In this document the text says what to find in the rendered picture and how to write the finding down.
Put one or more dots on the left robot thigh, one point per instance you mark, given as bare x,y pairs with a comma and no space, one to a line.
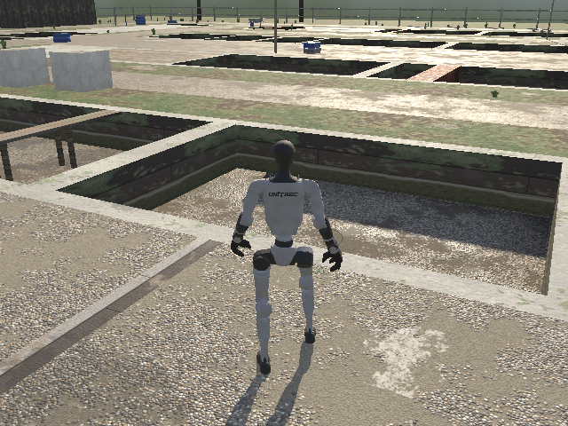
261,270

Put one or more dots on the right robot upper arm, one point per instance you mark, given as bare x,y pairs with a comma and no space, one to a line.
313,189

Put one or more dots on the right robot forearm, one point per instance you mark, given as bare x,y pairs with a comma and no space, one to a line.
329,238

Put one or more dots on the left robot hand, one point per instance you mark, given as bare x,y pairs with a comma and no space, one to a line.
243,243

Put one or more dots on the left robot upper arm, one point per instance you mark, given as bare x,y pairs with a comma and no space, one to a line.
255,188

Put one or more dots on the right robot thigh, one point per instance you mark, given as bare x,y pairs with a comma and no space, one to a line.
304,260

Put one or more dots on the right robot hand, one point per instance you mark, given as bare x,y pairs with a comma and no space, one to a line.
337,258

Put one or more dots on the left robot forearm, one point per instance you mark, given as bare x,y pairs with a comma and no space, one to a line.
239,231

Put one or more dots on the robot thigh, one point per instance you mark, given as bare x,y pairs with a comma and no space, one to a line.
261,270
304,260

